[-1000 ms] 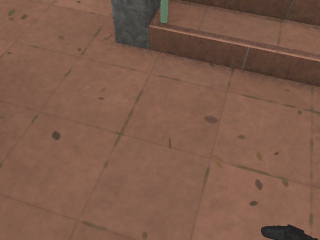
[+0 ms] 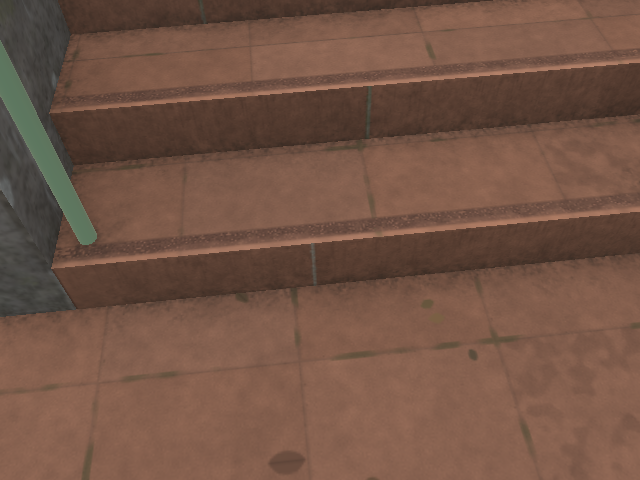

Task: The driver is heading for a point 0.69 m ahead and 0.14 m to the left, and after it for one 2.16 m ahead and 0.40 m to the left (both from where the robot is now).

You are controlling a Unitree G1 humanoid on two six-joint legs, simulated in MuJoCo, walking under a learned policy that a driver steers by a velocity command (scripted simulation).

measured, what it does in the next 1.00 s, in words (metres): walks ahead, turning left: left foot, then right foot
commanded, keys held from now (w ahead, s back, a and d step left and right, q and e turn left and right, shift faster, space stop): w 0.24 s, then w+q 0.30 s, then q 0.46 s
